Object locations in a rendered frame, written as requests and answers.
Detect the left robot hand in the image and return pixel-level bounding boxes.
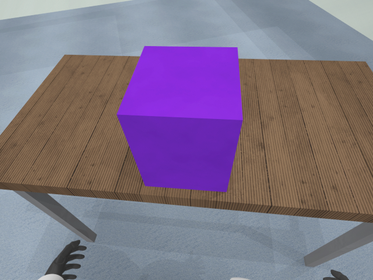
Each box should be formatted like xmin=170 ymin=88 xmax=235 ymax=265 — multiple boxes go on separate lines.
xmin=45 ymin=240 xmax=87 ymax=280

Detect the table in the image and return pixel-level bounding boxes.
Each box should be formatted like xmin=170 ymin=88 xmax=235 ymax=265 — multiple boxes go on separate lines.
xmin=0 ymin=55 xmax=373 ymax=267

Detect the carton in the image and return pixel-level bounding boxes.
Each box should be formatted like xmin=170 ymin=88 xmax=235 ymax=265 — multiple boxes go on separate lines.
xmin=117 ymin=46 xmax=243 ymax=192

